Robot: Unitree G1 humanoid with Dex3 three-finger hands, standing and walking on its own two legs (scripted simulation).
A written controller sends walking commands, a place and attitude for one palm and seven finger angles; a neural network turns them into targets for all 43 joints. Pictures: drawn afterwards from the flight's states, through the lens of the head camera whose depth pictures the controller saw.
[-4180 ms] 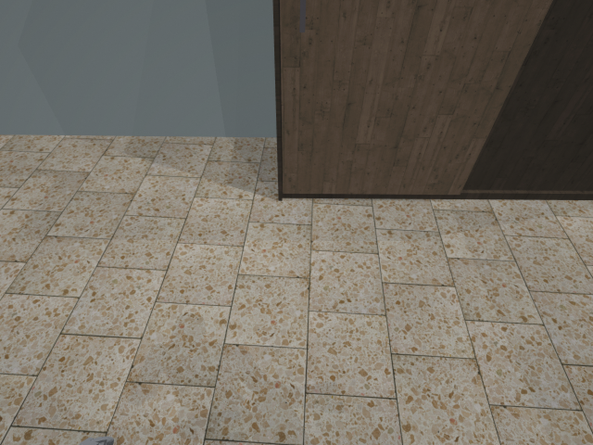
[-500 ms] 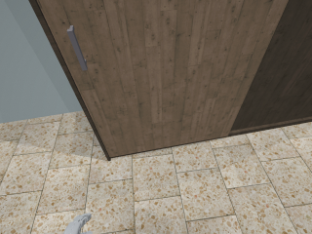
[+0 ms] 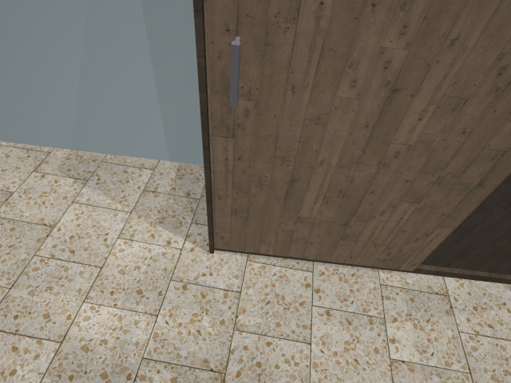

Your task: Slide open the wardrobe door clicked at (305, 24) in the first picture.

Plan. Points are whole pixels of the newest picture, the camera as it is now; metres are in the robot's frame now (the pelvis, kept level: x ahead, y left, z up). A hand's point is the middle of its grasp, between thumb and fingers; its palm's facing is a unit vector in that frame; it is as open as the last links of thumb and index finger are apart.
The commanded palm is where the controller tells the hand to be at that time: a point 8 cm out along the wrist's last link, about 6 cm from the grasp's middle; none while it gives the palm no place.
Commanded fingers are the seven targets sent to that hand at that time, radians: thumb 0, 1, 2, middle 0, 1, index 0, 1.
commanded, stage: take the last steps up to it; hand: left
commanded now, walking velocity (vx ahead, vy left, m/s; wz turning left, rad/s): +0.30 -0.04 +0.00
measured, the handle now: (235, 73) +0.72 +0.13 +0.12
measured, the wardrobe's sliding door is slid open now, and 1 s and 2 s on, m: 0.00 0.00 0.00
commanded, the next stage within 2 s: come to a stop and stand still in 0.64 s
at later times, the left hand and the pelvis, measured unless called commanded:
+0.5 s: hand (189, 355) +0.19 +0.13 -0.16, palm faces +0.07 -0.97 -0.22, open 7.2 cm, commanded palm none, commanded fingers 0.00 0.90 0.90 -0.20 -0.30 -0.20 -0.30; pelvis +0.13 -0.05 +0.00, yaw +2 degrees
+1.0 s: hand (180, 339) +0.22 +0.16 -0.18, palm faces +0.07 -0.99 -0.16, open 7.4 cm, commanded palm none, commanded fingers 0.00 0.90 0.90 -0.20 -0.30 -0.20 -0.30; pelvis +0.24 -0.01 +0.00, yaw +0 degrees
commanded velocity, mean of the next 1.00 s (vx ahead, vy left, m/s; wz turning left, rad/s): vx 0.10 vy -0.04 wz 0.01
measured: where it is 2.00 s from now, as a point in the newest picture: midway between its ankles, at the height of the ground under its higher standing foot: outside the picture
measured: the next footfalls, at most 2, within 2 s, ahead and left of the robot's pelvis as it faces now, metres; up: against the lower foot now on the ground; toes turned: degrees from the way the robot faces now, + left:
right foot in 0.32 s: +0.20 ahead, -0.14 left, +0.00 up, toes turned -8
left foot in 0.76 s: +0.27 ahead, +0.07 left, +0.00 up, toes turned +3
